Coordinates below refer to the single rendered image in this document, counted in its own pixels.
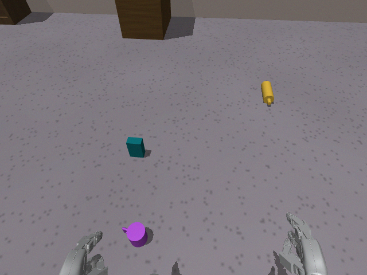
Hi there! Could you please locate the right robot hand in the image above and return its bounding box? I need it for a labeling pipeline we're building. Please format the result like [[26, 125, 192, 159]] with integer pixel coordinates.
[[279, 213, 328, 275]]

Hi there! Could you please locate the bookshelf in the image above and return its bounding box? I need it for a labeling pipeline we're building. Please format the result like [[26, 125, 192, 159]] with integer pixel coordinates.
[[0, 0, 31, 25]]

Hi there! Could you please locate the left robot hand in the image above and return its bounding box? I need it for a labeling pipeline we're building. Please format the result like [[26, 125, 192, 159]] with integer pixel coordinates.
[[59, 231, 108, 275]]

